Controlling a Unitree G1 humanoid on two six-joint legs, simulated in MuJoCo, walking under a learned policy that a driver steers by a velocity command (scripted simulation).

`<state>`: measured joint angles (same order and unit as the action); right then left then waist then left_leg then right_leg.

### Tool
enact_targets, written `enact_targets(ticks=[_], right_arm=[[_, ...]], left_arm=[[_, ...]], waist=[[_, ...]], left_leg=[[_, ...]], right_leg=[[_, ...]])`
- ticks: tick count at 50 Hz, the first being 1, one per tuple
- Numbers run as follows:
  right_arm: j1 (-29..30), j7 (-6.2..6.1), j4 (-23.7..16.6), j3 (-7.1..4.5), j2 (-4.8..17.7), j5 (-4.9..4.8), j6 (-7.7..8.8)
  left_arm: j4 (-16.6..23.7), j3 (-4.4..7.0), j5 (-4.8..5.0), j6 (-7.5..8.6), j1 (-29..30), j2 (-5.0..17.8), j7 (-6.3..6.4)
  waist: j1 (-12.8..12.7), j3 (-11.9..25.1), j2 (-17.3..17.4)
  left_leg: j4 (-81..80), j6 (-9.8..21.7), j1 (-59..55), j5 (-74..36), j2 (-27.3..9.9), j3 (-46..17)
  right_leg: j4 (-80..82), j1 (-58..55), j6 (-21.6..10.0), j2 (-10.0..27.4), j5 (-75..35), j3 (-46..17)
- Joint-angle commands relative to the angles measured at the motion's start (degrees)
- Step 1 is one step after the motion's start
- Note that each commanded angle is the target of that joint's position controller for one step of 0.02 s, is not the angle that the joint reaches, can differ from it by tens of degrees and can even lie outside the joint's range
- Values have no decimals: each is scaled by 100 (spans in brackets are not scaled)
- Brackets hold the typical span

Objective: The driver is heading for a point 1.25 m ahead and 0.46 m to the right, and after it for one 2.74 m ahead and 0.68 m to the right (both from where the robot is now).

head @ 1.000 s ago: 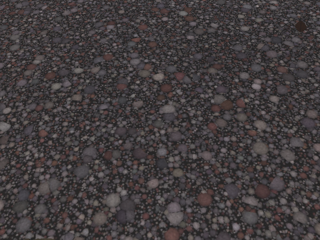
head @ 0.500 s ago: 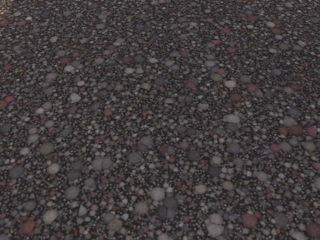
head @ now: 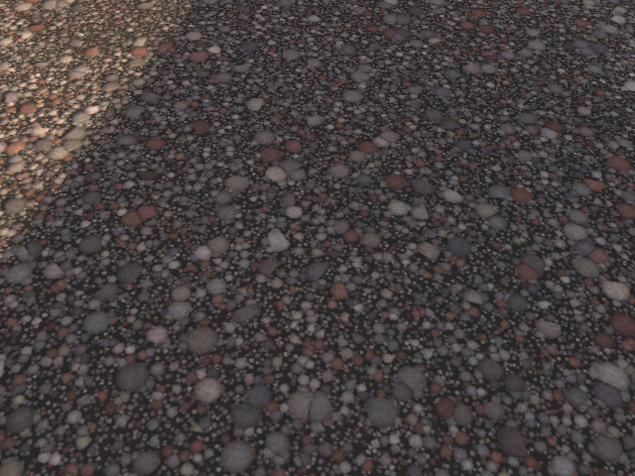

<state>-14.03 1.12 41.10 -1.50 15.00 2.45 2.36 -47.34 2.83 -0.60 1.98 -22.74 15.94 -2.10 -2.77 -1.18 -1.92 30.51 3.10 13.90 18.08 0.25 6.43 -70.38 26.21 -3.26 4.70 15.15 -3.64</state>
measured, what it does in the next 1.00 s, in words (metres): walks ahead, turning right: right foot, then left foot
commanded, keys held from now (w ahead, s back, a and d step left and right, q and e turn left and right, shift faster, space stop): w+e+shift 0.68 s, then w+shift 0.32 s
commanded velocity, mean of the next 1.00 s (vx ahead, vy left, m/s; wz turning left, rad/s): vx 0.97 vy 0.00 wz -0.70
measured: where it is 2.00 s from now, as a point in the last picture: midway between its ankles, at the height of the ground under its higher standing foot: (604, 145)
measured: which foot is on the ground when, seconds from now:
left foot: down 0.00-0.34, up 0.36-0.72, down 0.74-1.00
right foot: up 0.00-0.32, down 0.34-0.74, up 0.76-1.00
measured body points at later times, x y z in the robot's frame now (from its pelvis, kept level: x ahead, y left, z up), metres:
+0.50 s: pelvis +0.41 -0.04 -0.02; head +0.42 -0.03 +0.43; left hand +0.51 +0.24 -0.15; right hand +0.51 -0.32 -0.09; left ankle +0.45 +0.15 -0.63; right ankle +0.39 -0.03 -0.73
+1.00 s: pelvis +0.84 -0.19 +0.00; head +0.85 -0.20 +0.45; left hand +1.17 -0.17 -0.07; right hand +0.59 -0.35 -0.12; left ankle +0.86 -0.04 -0.73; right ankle +0.81 -0.33 -0.66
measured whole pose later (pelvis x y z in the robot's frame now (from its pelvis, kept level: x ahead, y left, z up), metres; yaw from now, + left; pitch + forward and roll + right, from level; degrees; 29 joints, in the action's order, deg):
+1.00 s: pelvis +0.84 -0.19 +0.00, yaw -44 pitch +2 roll +3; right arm -30.2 0.5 52.0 -2.9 17.8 1.8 5.7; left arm -38.4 0.9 -2.8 2.6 -3.9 18.7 -3.4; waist 4.3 0.6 -2.9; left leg 18.2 -0.2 3.6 16.8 1.9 4.1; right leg -61.9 40.0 -4.9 -0.1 11.0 -5.3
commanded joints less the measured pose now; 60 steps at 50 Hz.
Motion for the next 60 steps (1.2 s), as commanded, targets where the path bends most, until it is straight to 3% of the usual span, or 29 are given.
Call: enact_targets(ticks=[1,5,10,13,15,16,17,18,19,20,22,24,28,31,33,35,36,37,38,39,40,42,45,49,53,56,58,59,60], right_arm=[[-268,-54,-79,-165,533,-98,273],[-641,-1,273,-156,403,-87,440],[-1034,-185,641,-91,482,-83,410],[-959,-399,661,-163,986,-58,350],[-482,-503,513,-284,1354,27,182],[-48,-476,349,-331,1463,67,99],[188,-319,342,-305,1213,-8,66],[360,-194,24,7,157,130,203],[78,-141,-652,76,168,-43,359],[226,-106,-670,91,545,53,527],[353,-104,-550,63,763,130,509],[311,-91,-529,135,658,256,218],[1529,29,-1029,281,403,68,103],[1922,24,-1200,309,331,-90,129],[1879,-18,-1228,247,506,-98,168],[941,-121,-949,46,955,-99,211],[-119,-199,-681,-92,1195,-112,240],[-1433,-313,-334,-252,1473,-44,264],[-2199,-379,-132,-345,1809,178,299],[-1392,-262,-167,-429,2060,194,280],[-505,-171,-383,-356,1297,132,248],[-300,-95,-186,-249,767,103,247],[-905,-69,435,-141,498,-6,394],[-1065,-42,642,-171,749,-98,515],[-1371,-8,858,-166,919,-187,545],[-1625,-45,1074,-204,1266,-176,493],[-1610,-156,1162,-229,1479,-139,351],[-1427,-175,1090,-203,1417,-161,307],[-1572,-128,888,-69,674,-73,312]], left_arm=[[163,106,-12,-118,-51,360,-144],[361,44,70,-161,919,200,-206],[770,-115,3,-107,1880,125,-306],[778,-121,40,-179,1590,340,-274],[362,62,29,-249,-21,799,-183],[-41,247,9,-239,-1339,1143,-98],[-215,389,94,-187,-1589,1285,27],[-212,414,143,-215,-914,1452,90],[55,436,31,-222,-437,1725,105],[197,416,-26,-204,-342,1383,149],[147,302,-68,-87,62,974,193],[216,241,-17,125,275,938,240],[224,308,39,316,158,1054,187],[133,392,116,304,-215,1180,112],[145,437,94,285,-196,1259,137],[165,482,30,298,-64,1477,166],[191,504,-14,317,208,1640,151],[263,426,-68,390,512,1352,153],[480,152,-56,455,513,292,172],[704,-2,190,451,-407,130,114],[432,15,8,321,-26,579,177],[578,23,-148,241,788,669,45],[885,-118,-230,125,1159,327,-107],[1375,-238,-228,114,2110,407,-167],[1608,-396,-157,178,2934,272,-322],[1486,-351,-214,189,2750,438,-200],[1006,-172,-255,196,1167,769,-35],[653,-21,-287,200,41,1058,75],[465,127,-367,215,-614,1559,194]], waist=[[153,-173,842],[238,-771,685],[213,-886,445],[-170,-288,793],[-1049,514,988],[-1644,918,810],[-1658,733,-48],[-798,58,-1152],[-262,902,-1229],[-270,643,-234],[314,-352,790],[611,-643,922],[209,-778,511],[-237,-329,67],[-231,-117,-99],[222,604,-141],[900,1117,-142],[1548,1635,-24],[1496,2020,1490],[545,2395,3036],[523,1394,1470],[508,557,260],[351,88,633],[281,-449,536],[428,-703,452],[221,-290,736],[-580,684,1013],[-1142,1180,916],[-912,1886,-307]], left_leg=[[-2229,-207,-719,-137,-1303,-1127],[-2598,-391,-720,-1627,-1006,50],[-2488,-479,-1571,-4641,-985,936],[-1469,-584,-2054,-8418,-1197,1108],[541,-519,-1967,-9495,-1439,940],[2371,-395,-1202,-8765,-1426,732],[4858,-281,-38,-3996,-521,769],[6693,-245,2207,928,377,220],[7139,-412,3632,1004,439,-1034],[6480,-289,3868,631,81,-1367],[5352,-387,3315,199,-364,-1297],[4464,-634,2635,144,-673,-1190],[1908,-812,1650,-1369,-696,-681],[686,-632,1196,-2398,-313,-519],[112,-528,892,-2296,-153,-637],[-16,-405,-187,-1611,159,-661],[12,-324,-1197,-1257,107,-580],[297,-212,-2533,-551,-362,-887],[-131,-44,-3617,1603,-1771,-2866],[-1699,615,-3683,2447,-2581,-6295],[-1781,686,-2825,3263,-2260,-5583],[-1667,577,-1499,1483,-1706,-3765],[-1864,516,-905,349,-1358,-2681],[-2531,598,-626,-711,-1318,-1660],[-3308,462,-220,-2469,-1130,-636],[-2327,372,-1414,-5979,-1234,-231],[-59,256,-1399,-7337,-1339,-193],[1625,192,-443,-6235,-1127,-240],[3798,277,857,-1298,-497,-356]], right_leg=[[-327,1364,62,214,-720,-58],[322,1934,-41,75,-1622,235],[1831,1861,-399,-206,-1766,1210],[2518,435,-699,-799,-1512,1758],[2488,-1179,-947,-1077,-776,1601],[2853,-2527,-1232,-1042,-298,1092],[3672,-3350,-1531,-803,-393,506],[3102,-3532,-1718,-313,-1240,-811],[4450,-4314,-2753,546,-13,-3491],[5677,-3921,-2544,917,1591,-4349],[6031,-2218,-2035,593,1354,-3608],[6142,-934,-1828,64,791,-2705],[6221,-45,-1480,-666,-939,-1642],[5924,-937,-1148,-603,-2454,-1663],[5515,-1573,-957,-481,-3112,-1762],[4346,-2153,-694,-427,-4600,-1776],[3144,-2018,-586,-458,-4804,-1647],[1567,-1216,-507,-649,-4058,-1399],[-436,247,-473,-1187,437,-982],[-1278,1410,-377,-1395,1091,-722],[-1322,1717,-428,-766,386,-532],[-715,1431,-313,-467,-82,-344],[-155,1505,-257,-317,79,-543],[1096,2010,-124,-288,-601,-378],[2976,494,-275,-331,-1699,751],[3407,-112,-530,-727,-1228,1087],[3544,-1941,-707,-1007,-573,929],[3744,-3432,-786,-609,-450,453],[3740,-4705,-720,946,1115,-1228]])
Velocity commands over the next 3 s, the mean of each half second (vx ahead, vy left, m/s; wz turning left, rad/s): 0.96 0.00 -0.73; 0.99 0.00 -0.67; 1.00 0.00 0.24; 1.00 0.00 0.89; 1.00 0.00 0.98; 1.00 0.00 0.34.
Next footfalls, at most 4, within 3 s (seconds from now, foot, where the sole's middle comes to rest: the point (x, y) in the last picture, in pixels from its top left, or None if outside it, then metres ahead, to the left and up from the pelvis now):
0.34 right None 0.43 -0.05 -0.77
0.74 left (364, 308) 0.89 -0.07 -0.77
1.18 right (534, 274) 1.04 -0.52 -0.77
1.64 left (567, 168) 1.45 -0.69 -0.77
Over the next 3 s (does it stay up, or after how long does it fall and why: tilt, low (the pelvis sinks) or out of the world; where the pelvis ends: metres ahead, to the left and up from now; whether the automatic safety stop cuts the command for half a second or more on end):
stays up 2.44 -0.68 -0.02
